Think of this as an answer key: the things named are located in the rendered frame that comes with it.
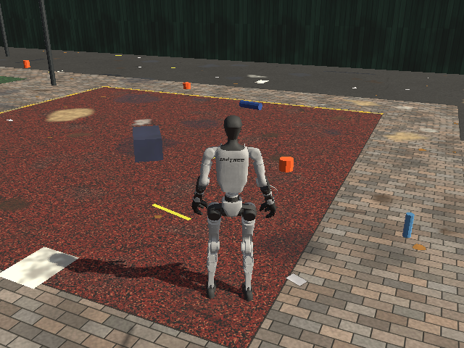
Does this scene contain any robot right forearm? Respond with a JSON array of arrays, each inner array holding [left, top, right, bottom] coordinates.
[[260, 176, 275, 205]]

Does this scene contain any robot left shin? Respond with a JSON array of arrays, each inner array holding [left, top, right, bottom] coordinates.
[[207, 240, 218, 289]]

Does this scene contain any robot left hand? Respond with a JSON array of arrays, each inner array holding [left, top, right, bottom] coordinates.
[[191, 200, 208, 215]]

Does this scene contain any robot right hand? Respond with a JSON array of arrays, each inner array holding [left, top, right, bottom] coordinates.
[[260, 201, 276, 218]]

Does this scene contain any right robot upper arm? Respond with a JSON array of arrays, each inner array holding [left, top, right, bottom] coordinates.
[[248, 147, 267, 187]]

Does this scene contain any right robot foot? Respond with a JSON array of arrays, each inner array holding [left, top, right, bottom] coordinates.
[[242, 282, 253, 301]]

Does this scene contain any robot left forearm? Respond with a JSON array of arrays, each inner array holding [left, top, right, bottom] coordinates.
[[193, 176, 206, 202]]

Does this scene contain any left robot upper arm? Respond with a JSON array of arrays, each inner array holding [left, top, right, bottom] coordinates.
[[199, 146, 218, 186]]

